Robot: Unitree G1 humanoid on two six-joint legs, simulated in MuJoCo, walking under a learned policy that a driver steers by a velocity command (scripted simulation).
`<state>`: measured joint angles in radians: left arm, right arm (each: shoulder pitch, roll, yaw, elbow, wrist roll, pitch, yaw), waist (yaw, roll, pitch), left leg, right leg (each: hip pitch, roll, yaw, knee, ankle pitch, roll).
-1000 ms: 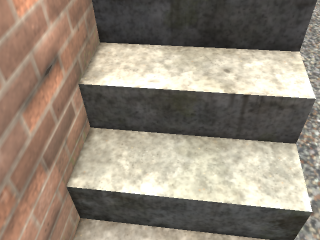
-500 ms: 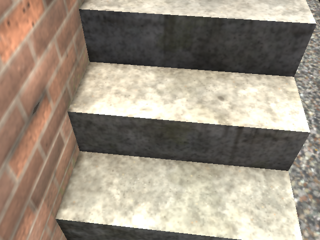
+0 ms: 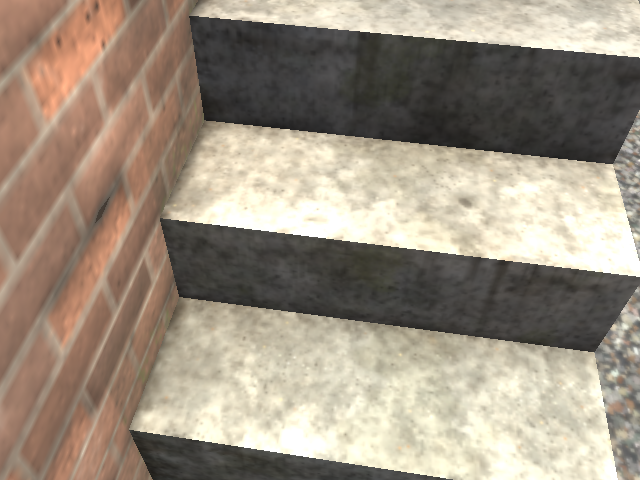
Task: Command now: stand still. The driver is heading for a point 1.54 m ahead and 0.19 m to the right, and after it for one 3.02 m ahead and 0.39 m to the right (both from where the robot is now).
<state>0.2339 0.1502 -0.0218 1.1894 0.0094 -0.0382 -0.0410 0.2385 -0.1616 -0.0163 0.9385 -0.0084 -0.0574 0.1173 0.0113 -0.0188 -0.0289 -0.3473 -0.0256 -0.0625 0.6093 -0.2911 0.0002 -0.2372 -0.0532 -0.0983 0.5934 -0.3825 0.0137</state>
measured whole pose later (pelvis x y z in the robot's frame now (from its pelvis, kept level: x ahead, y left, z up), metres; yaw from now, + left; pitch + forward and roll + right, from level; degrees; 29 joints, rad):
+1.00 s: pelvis +0.06 -0.03 +0.01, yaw +0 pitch +4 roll -1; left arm 0.45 0.21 0.04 1.09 0.02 -0.14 0.00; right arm 0.17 -0.20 -0.02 0.87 0.02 -0.05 -0.09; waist 0.07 0.02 -0.10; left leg -0.90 0.04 0.01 1.97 -0.45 0.15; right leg -0.07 0.04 -0.09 0.36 -0.37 -0.04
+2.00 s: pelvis +0.52 -0.05 +0.40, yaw +2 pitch +5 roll +0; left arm 0.25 0.19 0.03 0.93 0.04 -0.06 -0.05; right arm 0.27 -0.19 0.04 0.91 -0.06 0.00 0.09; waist 0.02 0.02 -0.12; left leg -0.69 0.04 -0.03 1.18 -0.16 -0.02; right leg -0.28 0.07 -0.04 0.51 -0.33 -0.11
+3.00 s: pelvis +0.87 -0.07 +0.70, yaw +1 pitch +3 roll +3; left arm 0.31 0.21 0.09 0.78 0.06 -0.09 -0.02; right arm 0.16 -0.22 -0.03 0.75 -0.01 -0.02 -0.12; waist 0.02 -0.01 0.02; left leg -0.72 -0.07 0.10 1.12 -0.46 0.10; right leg -0.59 0.14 0.14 1.65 -0.03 -0.09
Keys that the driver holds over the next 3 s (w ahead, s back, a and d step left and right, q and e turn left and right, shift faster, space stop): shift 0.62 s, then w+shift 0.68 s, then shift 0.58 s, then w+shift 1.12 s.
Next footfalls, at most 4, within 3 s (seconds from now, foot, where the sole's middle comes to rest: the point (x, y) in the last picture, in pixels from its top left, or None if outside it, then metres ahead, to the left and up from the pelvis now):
1.14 left None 0.28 0.07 -0.57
1.58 right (425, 389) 0.52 -0.13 -0.37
2.10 left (278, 364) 0.56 0.10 -0.37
2.48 right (442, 188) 0.77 -0.16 -0.18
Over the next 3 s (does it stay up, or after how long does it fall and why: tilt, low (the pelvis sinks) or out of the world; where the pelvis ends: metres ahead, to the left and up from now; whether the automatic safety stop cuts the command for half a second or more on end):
stays up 0.87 -0.07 0.70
